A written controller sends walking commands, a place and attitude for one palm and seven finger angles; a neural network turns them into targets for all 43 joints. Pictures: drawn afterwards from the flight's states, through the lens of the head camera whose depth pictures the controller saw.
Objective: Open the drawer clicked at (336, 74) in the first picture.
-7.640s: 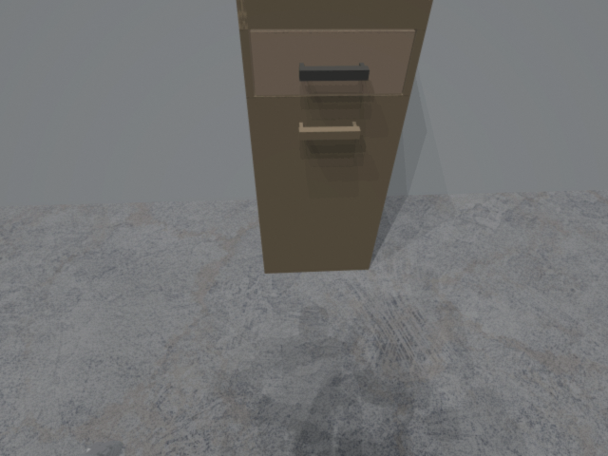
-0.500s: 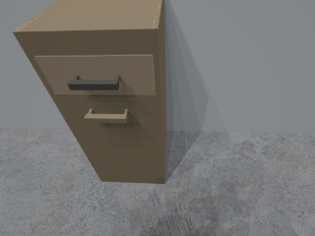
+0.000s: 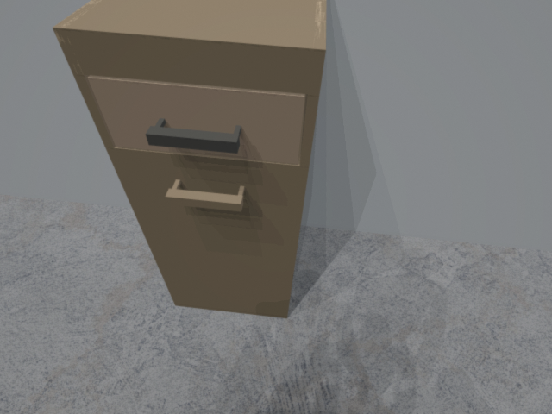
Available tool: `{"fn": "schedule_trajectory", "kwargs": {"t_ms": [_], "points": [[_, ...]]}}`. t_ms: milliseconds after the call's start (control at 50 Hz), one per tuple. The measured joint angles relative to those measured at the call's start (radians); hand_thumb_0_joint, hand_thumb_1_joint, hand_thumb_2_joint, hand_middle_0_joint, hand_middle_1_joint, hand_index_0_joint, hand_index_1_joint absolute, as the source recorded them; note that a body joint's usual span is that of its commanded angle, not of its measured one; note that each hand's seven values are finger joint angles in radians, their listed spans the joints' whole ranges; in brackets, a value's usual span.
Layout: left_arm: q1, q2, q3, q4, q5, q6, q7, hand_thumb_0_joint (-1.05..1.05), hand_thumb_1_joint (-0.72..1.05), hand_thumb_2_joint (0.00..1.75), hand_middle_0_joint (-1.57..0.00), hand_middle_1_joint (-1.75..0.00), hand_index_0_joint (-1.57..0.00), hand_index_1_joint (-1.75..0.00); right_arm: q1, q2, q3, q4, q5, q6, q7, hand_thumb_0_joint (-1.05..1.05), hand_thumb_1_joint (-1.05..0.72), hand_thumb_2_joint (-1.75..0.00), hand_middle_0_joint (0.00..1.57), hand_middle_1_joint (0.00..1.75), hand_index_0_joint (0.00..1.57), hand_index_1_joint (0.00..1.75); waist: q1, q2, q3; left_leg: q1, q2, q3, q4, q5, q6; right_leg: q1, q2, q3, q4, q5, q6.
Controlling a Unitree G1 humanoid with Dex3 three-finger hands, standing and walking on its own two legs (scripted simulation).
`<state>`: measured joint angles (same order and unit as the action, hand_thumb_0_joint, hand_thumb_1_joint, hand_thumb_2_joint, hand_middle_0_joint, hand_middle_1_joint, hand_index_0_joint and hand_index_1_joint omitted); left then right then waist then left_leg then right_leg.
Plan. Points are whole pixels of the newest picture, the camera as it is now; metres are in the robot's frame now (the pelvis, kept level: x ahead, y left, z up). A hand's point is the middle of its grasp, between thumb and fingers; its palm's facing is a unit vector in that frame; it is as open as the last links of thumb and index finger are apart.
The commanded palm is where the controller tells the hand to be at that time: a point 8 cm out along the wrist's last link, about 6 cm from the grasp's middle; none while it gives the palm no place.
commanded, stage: come to a stop and stand still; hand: left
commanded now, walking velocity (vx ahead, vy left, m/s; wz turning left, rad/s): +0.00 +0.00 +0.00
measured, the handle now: (196, 132) +0.56 +0.21 +0.09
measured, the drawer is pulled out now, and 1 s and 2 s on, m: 0.00 0.00 0.00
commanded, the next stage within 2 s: look again from close up in 0.38 s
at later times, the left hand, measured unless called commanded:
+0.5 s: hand out of the picture +0.00 +0.19 -0.17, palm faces +0.02 -0.98 -0.21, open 7.3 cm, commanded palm none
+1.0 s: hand out of the picture -0.02 +0.15 -0.17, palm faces +0.01 -0.98 -0.20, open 7.3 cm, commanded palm none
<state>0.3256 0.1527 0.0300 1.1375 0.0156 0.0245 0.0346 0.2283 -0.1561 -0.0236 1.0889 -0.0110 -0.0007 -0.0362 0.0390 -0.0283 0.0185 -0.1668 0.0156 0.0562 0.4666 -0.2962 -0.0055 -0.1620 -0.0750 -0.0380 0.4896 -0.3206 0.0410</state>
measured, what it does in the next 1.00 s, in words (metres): stands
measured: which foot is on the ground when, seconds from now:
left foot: down 0.00-1.00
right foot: down 0.00-1.00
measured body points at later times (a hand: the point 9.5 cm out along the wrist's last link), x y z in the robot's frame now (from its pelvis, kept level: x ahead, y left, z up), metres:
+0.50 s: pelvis +0.00 +0.01 +0.00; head +0.01 +0.01 +0.45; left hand +0.00 +0.24 -0.15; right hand -0.02 -0.21 -0.16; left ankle -0.03 +0.12 -0.74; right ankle -0.04 -0.14 -0.74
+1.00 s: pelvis -0.02 -0.02 +0.00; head -0.01 -0.04 +0.45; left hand -0.02 +0.20 -0.15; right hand -0.02 -0.24 -0.17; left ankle -0.03 +0.12 -0.74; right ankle -0.04 -0.14 -0.74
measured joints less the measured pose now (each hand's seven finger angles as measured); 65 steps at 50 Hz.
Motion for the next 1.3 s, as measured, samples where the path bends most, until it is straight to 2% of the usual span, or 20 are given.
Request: {"fn": "schedule_trajectory", "kwargs": {"t_ms": [220,480,600,760,1160,1220,1300], "points": [[-0.064,-0.001,-0.019,0.006,0.001,-0.010,-0.001,0.00,0.92,0.89,-0.20,-0.30,-0.20,-0.30,-0.020,-0.001,0.011,0.009,0.005,-0.018,-0.008,0.00,-0.94,-0.90,0.20,0.30,0.20,0.30,-0.019,-0.004,-0.006,0.040,-0.016,0.017,-0.042,0.015,0.021,0.048,-0.014,0.013,-0.070,0.036,0.025],[-0.074,0.011,-0.020,0.004,-0.004,-0.012,-0.001,0.00,0.92,0.89,-0.20,-0.30,-0.20,-0.30,0.067,0.015,0.022,0.061,0.004,-0.010,0.001,0.01,-0.91,-0.90,0.20,0.29,0.20,0.30,-0.039,0.018,0.013,0.056,-0.017,0.012,-0.080,0.042,0.017,0.058,-0.014,0.008,-0.092,0.052,0.021],[-0.059,-0.003,-0.040,-0.028,0.002,-0.039,0.010,0.00,0.91,0.89,-0.20,-0.30,-0.20,-0.30,0.092,0.003,0.029,-0.002,-0.002,-0.021,0.022,0.01,-0.91,-0.90,0.20,0.30,0.20,0.30,-0.052,0.055,0.037,-0.038,-0.001,0.000,0.041,0.001,0.013,-0.020,-0.002,0.000,0.002,0.021,0.009],[-0.032,-0.010,-0.043,-0.028,-0.002,-0.029,-0.003,0.00,0.91,0.89,-0.20,-0.30,-0.20,-0.30,0.089,-0.003,0.036,-0.012,0.000,-0.010,0.024,0.01,-0.91,-0.90,0.20,0.29,0.20,0.30,-0.050,0.076,0.011,-0.029,0.005,0.002,0.061,-0.009,0.002,-0.029,0.002,0.005,0.057,-0.007,-0.002],[-0.027,-0.020,-0.038,-0.020,0.001,-0.037,-0.013,0.00,0.92,0.89,-0.20,-0.30,-0.20,-0.30,0.056,-0.010,0.031,0.024,0.000,-0.010,0.016,0.01,-0.91,-0.90,0.20,0.29,0.19,0.30,-0.035,0.039,0.008,-0.010,0.048,-0.009,0.004,0.024,-0.044,-0.024,0.047,-0.008,0.029,0.005,-0.047],[-0.022,-0.021,-0.032,-0.025,0.004,-0.037,-0.016,0.00,0.92,0.89,-0.20,-0.30,-0.20,-0.30,0.063,-0.012,0.029,0.023,-0.002,-0.005,0.020,0.01,-0.91,-0.90,0.20,0.29,0.19,0.30,-0.031,0.041,0.005,-0.017,0.051,-0.013,0.027,0.006,-0.039,-0.023,0.050,-0.012,0.039,-0.007,-0.050],[-0.005,-0.024,-0.019,-0.037,0.009,-0.035,-0.020,0.00,0.91,0.89,-0.20,-0.30,-0.20,-0.30,0.083,-0.019,0.022,0.019,-0.006,0.004,0.027,0.01,-0.91,-0.90,0.20,0.29,0.19,0.30,-0.025,0.047,-0.004,-0.039,0.052,-0.021,0.084,-0.038,-0.008,-0.020,0.050,-0.020,0.052,-0.028,-0.046]]}}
